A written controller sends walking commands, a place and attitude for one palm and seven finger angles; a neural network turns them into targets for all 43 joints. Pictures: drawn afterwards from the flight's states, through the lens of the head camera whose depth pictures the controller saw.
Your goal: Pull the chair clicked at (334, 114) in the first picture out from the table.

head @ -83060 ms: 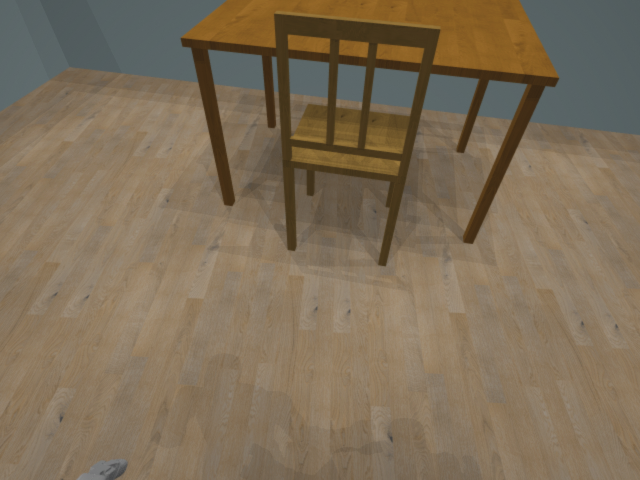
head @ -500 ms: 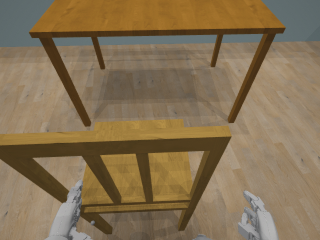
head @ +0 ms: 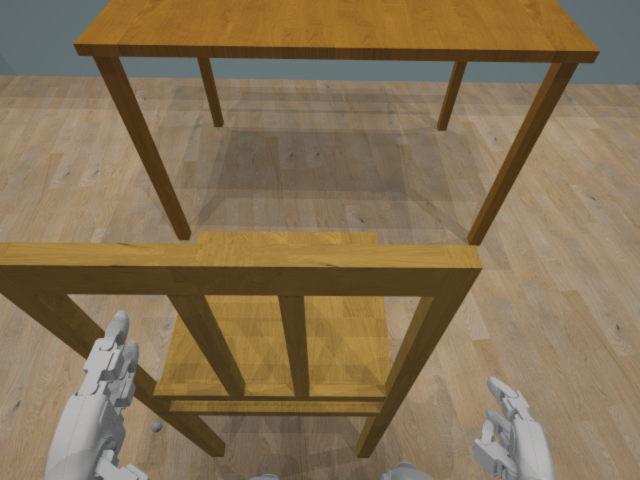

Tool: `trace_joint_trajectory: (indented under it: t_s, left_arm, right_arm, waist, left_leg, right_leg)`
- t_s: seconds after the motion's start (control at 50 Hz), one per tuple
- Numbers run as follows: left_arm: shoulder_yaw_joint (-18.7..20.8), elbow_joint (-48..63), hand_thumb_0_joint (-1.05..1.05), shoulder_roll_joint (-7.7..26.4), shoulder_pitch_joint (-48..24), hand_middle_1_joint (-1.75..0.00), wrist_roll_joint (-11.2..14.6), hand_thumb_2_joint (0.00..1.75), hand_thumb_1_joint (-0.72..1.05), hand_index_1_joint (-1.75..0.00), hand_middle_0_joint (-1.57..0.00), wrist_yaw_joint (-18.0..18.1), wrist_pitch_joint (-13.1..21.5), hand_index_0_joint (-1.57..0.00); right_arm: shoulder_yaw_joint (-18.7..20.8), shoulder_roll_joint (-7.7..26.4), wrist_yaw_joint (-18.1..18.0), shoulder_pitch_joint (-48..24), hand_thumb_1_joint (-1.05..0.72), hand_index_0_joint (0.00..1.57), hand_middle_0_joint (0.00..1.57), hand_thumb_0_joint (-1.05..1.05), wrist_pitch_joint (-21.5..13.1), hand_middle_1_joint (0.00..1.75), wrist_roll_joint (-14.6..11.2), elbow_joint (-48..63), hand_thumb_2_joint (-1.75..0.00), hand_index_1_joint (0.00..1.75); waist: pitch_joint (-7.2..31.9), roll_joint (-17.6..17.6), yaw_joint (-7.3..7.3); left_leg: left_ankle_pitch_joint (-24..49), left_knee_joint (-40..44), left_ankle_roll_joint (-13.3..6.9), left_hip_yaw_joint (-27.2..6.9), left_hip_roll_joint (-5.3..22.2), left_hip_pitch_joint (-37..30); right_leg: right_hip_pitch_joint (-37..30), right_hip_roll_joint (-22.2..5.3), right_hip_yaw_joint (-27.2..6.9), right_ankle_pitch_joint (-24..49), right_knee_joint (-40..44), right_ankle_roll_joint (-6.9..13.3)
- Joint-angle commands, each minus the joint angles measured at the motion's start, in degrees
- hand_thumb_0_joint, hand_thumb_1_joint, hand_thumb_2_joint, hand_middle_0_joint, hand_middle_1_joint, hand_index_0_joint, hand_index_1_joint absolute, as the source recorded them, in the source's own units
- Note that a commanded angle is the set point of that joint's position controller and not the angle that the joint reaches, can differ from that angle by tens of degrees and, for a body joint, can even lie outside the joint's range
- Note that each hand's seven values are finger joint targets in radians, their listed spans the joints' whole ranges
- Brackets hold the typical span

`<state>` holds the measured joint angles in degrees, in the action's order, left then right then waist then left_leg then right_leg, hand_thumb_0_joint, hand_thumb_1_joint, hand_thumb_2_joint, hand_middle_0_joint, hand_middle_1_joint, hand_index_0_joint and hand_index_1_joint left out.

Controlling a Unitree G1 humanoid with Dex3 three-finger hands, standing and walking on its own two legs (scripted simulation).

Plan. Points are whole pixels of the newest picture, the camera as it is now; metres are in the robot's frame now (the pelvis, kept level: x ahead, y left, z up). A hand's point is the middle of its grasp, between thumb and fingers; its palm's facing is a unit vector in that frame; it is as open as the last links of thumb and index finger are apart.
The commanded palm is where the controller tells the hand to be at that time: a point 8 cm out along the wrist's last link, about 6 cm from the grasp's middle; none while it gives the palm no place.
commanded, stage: draw the hand back to the body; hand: left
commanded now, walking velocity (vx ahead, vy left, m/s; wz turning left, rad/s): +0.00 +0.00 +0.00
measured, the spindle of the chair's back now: (216, 350) +0.27 +0.15 +0.00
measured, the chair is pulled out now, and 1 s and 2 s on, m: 0.52 0.52 0.55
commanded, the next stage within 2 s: step back with the hand held close in 1.34 s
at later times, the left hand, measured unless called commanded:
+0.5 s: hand (107, 394) +0.19 +0.21 +0.11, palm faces +0.17 -0.91 -0.38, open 15.7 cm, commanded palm +0.15 +0.28 +0.15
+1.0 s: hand (62, 374) +0.20 +0.25 +0.13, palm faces +0.23 -0.84 -0.49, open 8.5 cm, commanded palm +0.18 +0.30 +0.24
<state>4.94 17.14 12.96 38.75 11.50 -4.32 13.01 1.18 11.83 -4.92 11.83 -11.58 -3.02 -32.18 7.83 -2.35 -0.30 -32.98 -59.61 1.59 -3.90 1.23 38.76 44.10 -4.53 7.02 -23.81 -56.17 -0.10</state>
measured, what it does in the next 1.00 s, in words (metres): rises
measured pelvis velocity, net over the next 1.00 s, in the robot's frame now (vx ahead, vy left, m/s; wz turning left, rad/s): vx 0.03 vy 0.00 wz -0.02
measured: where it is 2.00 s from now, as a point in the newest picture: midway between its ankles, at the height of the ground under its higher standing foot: outside the picture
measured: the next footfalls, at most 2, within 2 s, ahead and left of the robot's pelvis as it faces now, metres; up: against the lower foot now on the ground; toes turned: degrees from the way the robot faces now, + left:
none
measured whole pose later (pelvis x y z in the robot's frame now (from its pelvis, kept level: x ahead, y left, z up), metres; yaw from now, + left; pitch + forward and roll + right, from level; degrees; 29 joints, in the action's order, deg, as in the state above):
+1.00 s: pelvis +0.03 +0.00 +0.06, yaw -1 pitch -3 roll -1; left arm 9.1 21.0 24.5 34.4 4.7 7.3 -9.6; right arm -2.0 14.3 -5.4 10.6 -13.1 -1.1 -38.3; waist -2.8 -4.6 -4.3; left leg -21.7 -28.0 1.4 -1.5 2.1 3.5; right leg 10.8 -2.5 6.1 -14.7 -28.5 -0.6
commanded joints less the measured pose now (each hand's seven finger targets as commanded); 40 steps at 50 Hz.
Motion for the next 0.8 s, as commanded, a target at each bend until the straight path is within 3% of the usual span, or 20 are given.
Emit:
trace_joint_trajectory:
  t_s: [0.0, 0.04, 0.06, 0.12, 0.2, 0.24, 0.26, 0.28, 0.3, 0.32, 0.38, 0.42, 0.46, 0.52, 0.54, 0.6, 0.62, 0.7, 0.74, 0.78]
  left_arm:
    - [5.74, 6.98, 0.0, 6.41, 2.06, 0.0, 2.57, 0.2, -0.55, 0.0, 0.0, -6.27, 9.72, 0.0]
    - [7.58, 7.94, 0.0, 8.57, 0.99, 0.0, 4.28, 0.2, -0.55, 0.0, 0.0, -9.6, 10.6, 0.0]
    - [10.13, 8.11, 0.0, 10.11, 2.34, 0.0, 4.98, 0.2, -0.55, 0.0, 0.0, -10.27, 9.88, 0.0]
    - [14.25, 11.09, 0.0, 12.24, 1.77, 0.0, 6.86, 0.2, -0.55, 0.0, 0.0, -9.81, 6.9, 0.0]
    - [15.35, 13.83, 0.0, 11.16, -0.35, -0.02, 9.23, 0.25, -0.44, -0.02, -0.01, -8.22, 4.9, -0.01]
    - [14.66, 13.77, 0.0, 10.77, -1.57, -0.04, 9.24, 0.29, -0.37, -0.04, -0.02, -8.33, 4.44, -0.02]
    - [18.14, 12.56, 0.0, 20.74, 2.5, -0.05, -3.32, 0.31, -0.33, -0.05, -0.03, 2.27, -1.32, -0.03]
    - [12.51, 16.97, 0.0, 12.98, 2.71, -0.05, -4.63, 0.32, -0.3, -0.05, -0.04, 6.24, -3.91, -0.04]
    - [10.88, 15.02, 0.0, 10.87, 3.32, -0.06, -5.28, 0.34, -0.26, -0.06, -0.04, 8.27, -5.74, -0.04]
    - [9.66, 15.89, 0.0, 9.86, 1.65, -0.07, -6.13, 0.36, -0.22, -0.07, -0.04, 9.72, -6.81, -0.04]
    - [14.1, 17.16, 0.0, 15.54, -0.88, -0.09, -7.6, 0.41, -0.12, -0.09, -0.06, 13.22, -8.28, -0.06]
    - [16.65, 18.91, 0.0, 18.52, -3.37, -0.1, -8.18, 0.44, -0.04, -0.1, -0.07, 14.5, -8.39, -0.07]
    - [16.18, 18.59, 0.0, 17.35, -4.26, -0.12, -8.46, 0.48, 0.03, -0.12, -0.08, 15.03, -8.53, -0.08]
    - [17.82, 20.26, 0.0, 19.23, -7.88, -0.14, -8.5, 0.53, 0.14, -0.14, -0.1, 15.63, -8.66, -0.1]
    - [18.12, 21.1, 0.0, 19.25, -8.03, -0.15, -8.6, 0.55, 0.17, -0.15, -0.1, 15.8, -8.45, -0.1]
    - [19.14, 22.46, 0.0, 19.71, -8.81, -0.17, -8.75, 0.6, 0.28, -0.17, -0.12, 15.99, -8.28, -0.12]
    - [19.96, 23.68, 0.0, 21.1, -10.72, -0.18, -8.72, 0.62, 0.32, -0.18, -0.12, 16.09, -8.27, -0.12]
    - [21.51, 26.74, 0.0, 22.19, -12.76, -0.21, -8.97, 0.69, 0.47, -0.21, -0.14, 16.53, -8.21, -0.14]
    - [22.94, 28.62, 0.0, 24.26, -15.46, -0.22, -9.09, 0.73, 0.54, -0.22, -0.15, 16.85, -8.26, -0.15]
    - [22.99, 29.95, 0.0, 24.22, -16.18, -0.24, -9.28, 0.76, 0.61, -0.24, -0.16, 17.04, -8.14, -0.16]
  right_arm:
    - [3.49, 7.16, 0.76, -4.92, -0.9, 0.2, 0.2, 0.0, -3.35, 0.3, -0.98, 8.39, -0.9, 0.3]
    - [3.17, 7.52, 1.08, -5.64, -0.9, 0.2, 0.2, 0.0, -3.74, 0.3, -1.56, 9.25, -0.9, 0.3]
    - [3.28, 7.34, 1.03, -6.12, -0.9, 0.2, 0.2, 0.0, -3.73, 0.3, -1.76, 9.79, -0.9, 0.3]
    - [2.9, 7.12, 0.25, -7.06, -0.9, 0.2, 0.2, 0.0, -3.68, 0.3, -2.36, 10.76, -0.9, 0.3]
    - [2.29, 6.95, -0.7, -5.88, -0.9, 0.2, 0.2, 0.0, -4.35, 0.3, -2.68, 10.67, -0.9, 0.3]
    - [2.08, 7.29, -0.95, -5.4, -0.9, 0.2, 0.2, 0.0, -5.12, 0.3, -2.74, 9.98, -0.9, 0.3]
    - [2.59, 6.5, -1.81, -4.12, -0.9, 0.2, 0.2, 0.0, -2.27, 0.3, -0.56, 9.17, -0.9, 0.3]
    - [1.89, 5.95, -1.76, -3.4, -0.9, 0.2, 0.2, 0.0, -1.5, 0.3, -0.2, 10.82, -0.9, 0.3]
    - [1.94, 5.82, -1.79, -3.73, -0.9, 0.2, 0.2, 0.0, -0.9, 0.3, -0.29, 10.31, -0.9, 0.3]
    - [1.74, 6.07, -1.8, -4.15, -0.9, 0.2, 0.2, 0.0, -0.12, 0.3, -0.23, 9.87, -0.9, 0.3]
    - [1.16, 6.22, -2.56, -4.92, -0.9, 0.2, 0.2, 0.0, 1.59, 0.3, 0.21, 9.18, -0.9, 0.3]
    - [0.73, 6.48, -2.87, -5.65, -0.9, 0.2, 0.2, 0.0, 1.7, 0.3, 0.26, 8.71, -0.9, 0.3]
    - [0.23, 6.08, -2.81, -5.68, -0.9, 0.2, 0.2, 0.0, 1.42, 0.3, 0.46, 8.38, -0.9, 0.3]
    - [-0.2, 6.17, -2.62, -6.25, -0.9, 0.2, 0.2, 0.0, 0.73, 0.3, 0.68, 7.27, -0.9, 0.3]
    - [-0.33, 6.14, -2.46, -6.17, -0.9, 0.2, 0.2, 0.0, 0.29, 0.3, 0.86, 7.0, -0.9, 0.3]
    - [-0.35, 6.28, -1.93, -6.55, -0.9, 0.2, 0.2, 0.0, -0.7, 0.3, 1.28, 6.22, -0.9, 0.3]
    - [-0.42, 6.51, -1.93, -6.43, -0.9, 0.2, 0.2, 0.0, -1.05, 0.3, 1.4, 5.66, -0.9, 0.3]
    - [-0.57, 6.76, -1.29, -6.8, -0.9, 0.2, 0.2, 0.0, -2.93, 0.3, 1.81, 4.6, -0.9, 0.3]
    - [-0.56, 7.28, -1.26, -6.73, -0.9, 0.2, 0.2, 0.0, -3.33, 0.3, 1.92, 3.91, -0.9, 0.3]
    - [-0.8, 7.16, -0.91, -6.61, -0.9, 0.2, 0.2, 0.0, -4.06, 0.3, 1.85, 3.58, -0.9, 0.3]
  waist:
    - [5.81, 3.29, 1.1]
    - [7.22, 0.51, 0.92]
    - [8.9, 0.09, 0.02]
    - [8.98, -0.52, -0.86]
    - [7.1, 1.78, -0.33]
    - [6.03, 0.84, 0.18]
    - [8.07, -2.0, -4.54]
    - [4.26, -3.17, -2.37]
    - [1.51, -0.89, -1.91]
    - [0.23, -1.71, -1.95]
    - [-1.3, -1.15, -2.48]
    - [-1.48, -2.73, -2.97]
    - [-2.4, -3.73, -2.84]
    - [-3.47, -6.51, -2.99]
    - [-3.06, -7.28, -3.15]
    - [-2.3, -5.0, -3.61]
    - [-1.91, -6.63, -3.54]
    - [0.25, -6.7, -3.78]
    - [0.15, -8.9, -3.64]
    - [1.37, -9.76, -3.74]
  left_leg:
    - [16.54, 7.9, -0.96, 1.49, -1.44, 4.1]
    - [15.66, 8.43, -1.03, 1.71, -1.59, 3.12]
    - [15.88, 9.0, -1.07, 1.77, -1.58, 2.49]
    - [15.46, 11.07, -1.15, 1.34, -1.44, 0.53]
    - [15.61, 12.99, -1.08, 0.96, -1.16, -1.12]
    - [16.64, 13.71, -1.19, 1.0, -1.05, -3.05]
    - [17.16, 17.01, -0.93, 1.82, 0.53, -6.8]
    - [16.98, 18.45, -0.87, 2.07, 0.12, -7.9]
    - [16.9, 19.01, -0.76, 1.85, 0.54, -7.78]
    - [17.82, 19.9, -1.0, 1.7, 0.5, -8.88]
    - [17.75, 22.78, -1.23, 1.77, 0.94, -12.78]
    - [19.08, 24.84, -1.2, 1.62, 0.8, -15.04]
    - [21.2, 26.87, -1.21, 1.79, 0.81, -17.91]
    - [23.19, 29.06, -1.06, 1.84, 0.74, -20.65]
    - [24.25, 29.91, -1.02, 1.93, 0.84, -22.06]
    - [28.53, 31.64, -1.07, 2.0, 1.21, -25.03]
    - [29.24, 32.22, -1.03, 1.86, 1.13, -25.76]
    - [33.67, 33.6, -1.18, 2.44, 1.18, -29.64]
    - [34.84, 34.11, -1.07, 2.27, 1.0, -30.63]
    - [36.84, 34.26, -1.05, 2.52, 1.11, -32.05]
  right_leg:
    - [-12.06, 1.55, -3.47, 8.63, 7.67, 0.81]
    - [-13.33, 1.17, -4.46, 6.87, 8.43, 0.99]
    - [-15.21, 1.03, -4.82, 6.75, 8.78, 1.04]
    - [-17.69, 1.24, -4.4, 5.67, 10.26, 1.17]
    - [-19.23, 1.46, -4.19, 5.68, 12.66, 0.65]
    - [-19.29, 1.58, -3.99, 7.24, 13.65, 0.6]
    - [-24.97, -0.04, -5.93, 8.37, 15.75, 2.02]
    - [-24.56, -0.29, -4.47, 9.72, 16.93, 1.8]
    - [-24.29, -0.3, -3.57, 9.81, 17.64, 1.64]
    - [-25.05, -0.08, -3.58, 10.57, 18.84, 1.93]
    - [-27.47, 0.38, -3.23, 10.76, 21.11, 1.99]
    - [-30.08, 0.53, -3.68, 11.95, 22.69, 2.35]
    - [-31.34, 0.46, -3.5, 14.2, 23.79, 2.21]
    - [-33.58, 0.59, -4.04, 16.18, 26.19, 2.48]
    - [-34.37, 0.49, -4.01, 17.22, 26.44, 2.45]
    - [-36.53, 0.54, -3.66, 20.93, 27.43, 2.34]
    - [-37.57, 0.45, -3.82, 21.63, 28.05, 2.57]
    - [-39.84, 0.37, -3.96, 25.38, 29.23, 2.31]
    - [-40.42, 0.31, -4.52, 26.51, 29.65, 2.45]
    - [-40.98, 0.16, -4.1, 27.35, 29.76, 2.22]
